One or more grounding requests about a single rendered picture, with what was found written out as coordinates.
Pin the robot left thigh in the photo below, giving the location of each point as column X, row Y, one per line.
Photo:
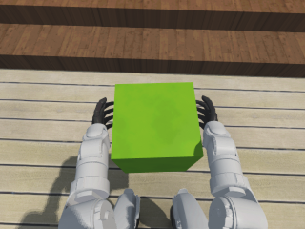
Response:
column 126, row 210

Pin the robot left upper arm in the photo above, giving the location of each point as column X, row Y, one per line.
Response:
column 93, row 214

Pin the robot right upper arm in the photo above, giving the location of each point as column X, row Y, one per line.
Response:
column 228, row 212

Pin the right robot forearm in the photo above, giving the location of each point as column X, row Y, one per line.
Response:
column 225, row 168

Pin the carton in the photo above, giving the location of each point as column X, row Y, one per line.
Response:
column 155, row 127

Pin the robot right thigh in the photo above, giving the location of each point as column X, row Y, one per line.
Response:
column 187, row 210

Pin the robot left hand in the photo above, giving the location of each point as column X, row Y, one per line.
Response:
column 99, row 113

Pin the left robot forearm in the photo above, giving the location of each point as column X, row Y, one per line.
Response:
column 91, row 176

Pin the robot right hand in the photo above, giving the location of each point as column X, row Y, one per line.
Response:
column 209, row 113

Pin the robot thigh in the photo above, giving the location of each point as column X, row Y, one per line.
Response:
column 126, row 210
column 187, row 210

